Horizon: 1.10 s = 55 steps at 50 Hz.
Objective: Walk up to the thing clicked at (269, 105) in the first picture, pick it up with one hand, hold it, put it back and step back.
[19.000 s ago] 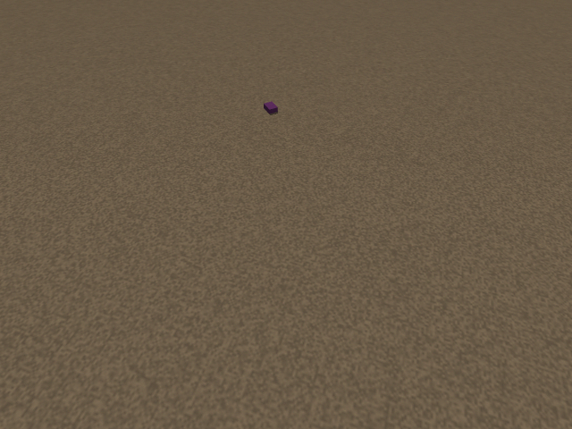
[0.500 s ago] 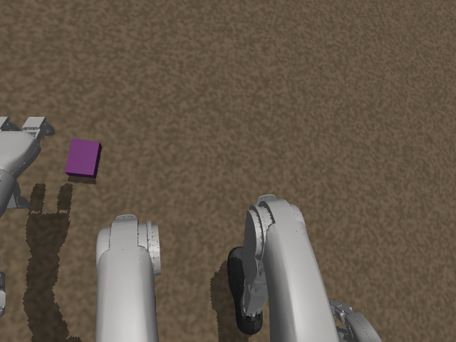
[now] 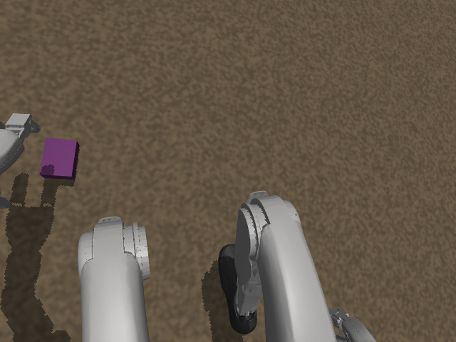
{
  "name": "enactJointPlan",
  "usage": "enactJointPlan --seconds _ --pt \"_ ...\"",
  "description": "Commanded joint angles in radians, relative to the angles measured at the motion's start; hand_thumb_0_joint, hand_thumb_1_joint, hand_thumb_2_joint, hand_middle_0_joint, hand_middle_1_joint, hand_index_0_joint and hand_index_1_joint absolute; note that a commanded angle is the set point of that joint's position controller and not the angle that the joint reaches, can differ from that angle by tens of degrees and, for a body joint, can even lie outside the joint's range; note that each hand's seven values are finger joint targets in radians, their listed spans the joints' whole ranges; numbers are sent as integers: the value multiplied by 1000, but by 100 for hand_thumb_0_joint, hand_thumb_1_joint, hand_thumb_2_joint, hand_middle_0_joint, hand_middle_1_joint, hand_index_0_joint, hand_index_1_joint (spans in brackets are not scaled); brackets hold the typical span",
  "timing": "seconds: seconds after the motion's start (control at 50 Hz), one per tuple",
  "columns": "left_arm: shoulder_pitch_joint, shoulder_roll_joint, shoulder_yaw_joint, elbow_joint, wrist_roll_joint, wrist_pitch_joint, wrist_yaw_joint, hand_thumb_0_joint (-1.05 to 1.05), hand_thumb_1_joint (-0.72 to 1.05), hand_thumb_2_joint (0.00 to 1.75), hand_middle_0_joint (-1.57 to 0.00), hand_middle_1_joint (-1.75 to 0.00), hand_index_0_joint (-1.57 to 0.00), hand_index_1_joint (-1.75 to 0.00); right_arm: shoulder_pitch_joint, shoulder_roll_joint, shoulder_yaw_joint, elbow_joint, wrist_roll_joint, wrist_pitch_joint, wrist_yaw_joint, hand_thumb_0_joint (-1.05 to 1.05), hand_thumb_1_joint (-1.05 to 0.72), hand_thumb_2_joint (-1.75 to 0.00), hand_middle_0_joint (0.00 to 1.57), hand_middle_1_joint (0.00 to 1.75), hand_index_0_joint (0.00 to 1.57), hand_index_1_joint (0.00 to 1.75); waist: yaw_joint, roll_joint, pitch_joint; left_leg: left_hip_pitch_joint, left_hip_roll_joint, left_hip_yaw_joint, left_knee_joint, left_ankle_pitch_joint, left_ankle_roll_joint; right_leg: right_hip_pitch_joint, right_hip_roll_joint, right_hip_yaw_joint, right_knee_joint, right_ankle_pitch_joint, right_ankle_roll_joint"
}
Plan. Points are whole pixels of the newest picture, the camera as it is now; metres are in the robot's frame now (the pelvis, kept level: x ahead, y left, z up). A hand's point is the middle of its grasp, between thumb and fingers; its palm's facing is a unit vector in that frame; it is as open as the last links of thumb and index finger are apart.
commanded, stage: rise first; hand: left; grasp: from above
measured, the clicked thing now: (60, 159) +0.49 +0.25 -0.31
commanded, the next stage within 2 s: approach in 0.28 s
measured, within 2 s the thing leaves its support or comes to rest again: neither
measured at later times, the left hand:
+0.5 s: hand (10, 166) +0.44 +0.30 -0.18, palm faces -0.48 -0.02 -0.88, open 14.0 cm
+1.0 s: hand (51, 119) +0.52 +0.24 -0.18, palm faces -0.36 +0.07 -0.93, open 13.7 cm
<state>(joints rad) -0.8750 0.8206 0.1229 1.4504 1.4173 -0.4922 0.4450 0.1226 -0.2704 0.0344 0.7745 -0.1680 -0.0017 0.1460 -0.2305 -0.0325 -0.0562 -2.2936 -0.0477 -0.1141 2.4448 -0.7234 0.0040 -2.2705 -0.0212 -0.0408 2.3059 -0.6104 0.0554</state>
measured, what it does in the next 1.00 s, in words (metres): stands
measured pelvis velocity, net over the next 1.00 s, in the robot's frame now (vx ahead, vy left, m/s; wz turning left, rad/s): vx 0.01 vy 0.00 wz -0.03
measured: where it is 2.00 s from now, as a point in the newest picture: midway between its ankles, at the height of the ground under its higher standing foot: (188, 323)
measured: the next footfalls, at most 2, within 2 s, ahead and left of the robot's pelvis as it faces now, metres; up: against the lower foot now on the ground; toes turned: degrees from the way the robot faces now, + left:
none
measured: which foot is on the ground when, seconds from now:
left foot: down 0.00-1.00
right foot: down 0.00-1.00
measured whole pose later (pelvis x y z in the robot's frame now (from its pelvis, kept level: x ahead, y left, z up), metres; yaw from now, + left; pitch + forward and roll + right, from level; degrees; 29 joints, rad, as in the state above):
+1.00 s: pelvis +0.01 +0.00 -0.01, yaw -2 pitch +35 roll -9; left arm -1.09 0.81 0.08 1.60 1.42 -0.18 0.55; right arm 0.15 -0.29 0.12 0.73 -0.19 -0.06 0.17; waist -0.38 0.02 0.00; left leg -2.35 -0.03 -0.13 2.48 -0.75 0.01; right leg -2.33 0.00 -0.05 2.33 -0.61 0.07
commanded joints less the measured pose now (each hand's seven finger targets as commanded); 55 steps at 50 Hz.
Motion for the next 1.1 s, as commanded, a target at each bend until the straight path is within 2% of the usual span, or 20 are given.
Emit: enactJointPlan --seconds 0.0,0.06,0.08,0.14,0.2,0.32,0.36,0.38,0.56,0.6,0.62,0.74,0.78,0.82,0.86,0.9,0.92,0.96,0.98,1.08 --pt "-284 258 39 -112 -12 17 59 0 -51 97 -5 -96 -6 -95 180 -264 -82 -18 -1 -14 -13 0 -90 -90 20 30 20 30 -3 321 -619 527 -6 60 -303 180 23 251 23 -90 -186 103 -83" --pt "-281 262 37 -130 -4 30 72 0 -50 96 -5 -97 -7 -94 179 -261 -83 -18 -5 -16 -12 0 -90 -90 20 30 20 30 3 337 -654 535 -11 74 -289 208 27 280 29 -93 -180 134 -83" --pt "-279 254 37 -123 -7 36 71 0 -50 96 -5 -97 -7 -94 190 -262 -84 -18 -7 -18 -10 0 -90 -90 20 30 20 30 -9 325 -653 529 -11 73 -285 225 28 289 26 -91 -180 151 -80" --pt "-280 263 43 -117 -17 50 71 0 -49 95 -5 -98 -7 -95 182 -264 -82 -19 -6 -20 -8 0 -90 -90 20 30 20 30 -1 329 -629 511 -12 67 -307 193 26 262 23 -93 -181 117 -82" --pt "-289 244 26 -122 -14 57 63 0 -52 98 -5 -96 -6 -95 187 -265 -83 -21 -6 -24 -7 0 -90 -90 20 30 20 30 -13 339 -622 527 -8 57 -311 186 22 247 22 -98 -178 112 -83" --pt "-253 255 34 -156 -23 60 43 0 -51 98 -5 -96 -7 -94 209 -265 -80 -20 -10 -21 -3 0 -90 -90 20 30 20 30 -8 335 -661 538 -14 72 -285 256 27 312 23 -90 -180 176 -81" --pt "-296 260 36 -172 -34 53 41 0 -54 104 -6 -95 -5 -96 207 -266 -83 -20 -10 -20 -2 0 -90 -90 20 30 20 30 -23 319 -653 516 -14 72 -272 253 30 316 25 -91 -181 181 -80" --pt "-257 251 37 -143 -35 53 39 0 -46 96 -4 -100 -9 -95 212 -268 -80 -20 -10 -19 -3 0 -90 -89 20 30 20 30 -17 318 -657 523 -14 71 -273 268 30 326 22 -90 -183 190 -77" --pt "-427 122 -88 -72 -18 14 66 0 -45 92 -4 -101 -9 -96 205 -279 -49 0 -26 -31 -1 0 -89 -88 20 30 20 30 -111 343 -567 510 -4 49 -256 194 23 249 32 -107 -174 134 -77" --pt "-481 127 -98 -48 -2 16 90 0 -44 90 -3 -104 -10 -97 195 -284 -41 1 -39 -40 -4 0 -89 -88 20 30 20 30 -124 345 -559 503 -5 53 -244 152 26 244 37 -116 -178 107 -75" --pt "-499 157 -80 -57 1 19 110 0 -44 90 -3 -104 -10 -97 196 -293 -44 1 -34 -40 -9 0 -89 -89 20 30 20 30 -117 344 -571 499 -2 50 -253 149 22 243 32 -116 -179 104 -73" --pt "-559 214 -46 -26 73 127 224 0 -45 90 -3 -104 -10 -97 181 -299 -31 -3 -52 -47 -13 0 -88 -88 20 30 20 30 -118 481 -654 575 4 52 -277 228 -1 221 35 -134 -129 170 -71" --pt "-571 187 -59 29 75 184 234 0 -45 90 -3 -104 -10 -98 168 -293 -15 -21 -54 -57 -3 0 -88 -88 20 30 20 30 -136 482 -650 565 5 60 -260 238 2 226 39 -133 -121 203 -79" --pt "-566 226 -41 69 75 239 231 0 -44 89 -4 -107 -11 -99 173 -300 -4 -28 -43 -58 4 0 -89 -89 20 30 20 30 -127 473 -623 510 -1 73 -262 230 15 245 42 -126 -138 209 -86" --pt "-531 249 -28 97 53 296 203 0 -45 89 -4 -107 -11 -100 190 -307 8 -48 -34 -63 12 0 -89 -89 20 30 20 30 -132 433 -599 463 -4 82 -251 231 29 269 35 -115 -148 218 -83" --pt "-427 258 -18 106 4 340 160 0 -43 88 -3 -109 -11 -101 176 -308 8 -62 -18 -60 12 0 -89 -89 20 30 20 30 -85 408 -621 447 -9 90 -260 246 37 325 37 -105 -155 231 -84" --pt "-402 254 -15 113 -24 355 128 0 -42 86 -3 -110 -12 -101 186 -312 7 -69 -13 -67 15 0 -89 -88 20 30 20 30 -95 373 -608 420 -9 90 -251 240 42 336 32 -104 -155 225 -79" --pt "-308 268 -13 52 -85 369 51 0 -40 84 -3 -113 -13 -102 184 -304 -1 -80 8 -61 13 0 -90 -89 20 30 20 30 -47 324 -650 370 -15 96 -265 227 54 434 36 -94 -171 212 -76" --pt "-258 256 -19 37 -113 373 6 0 -39 84 -3 -113 -13 -103 187 -297 -4 -89 20 -55 14 0 -90 -89 20 30 20 30 -38 312 -644 351 -19 100 -268 227 56 464 32 -86 -177 210 -75" --pt "-224 263 -14 -207 -206 292 -206 0 -38 82 -3 -117 -15 -105 249 -318 -29 -92 34 -14 -4 0 -91 -89 20 30 20 30 -59 227 -665 375 -18 91 -255 299 42 545 20 -78 -222 258 -73"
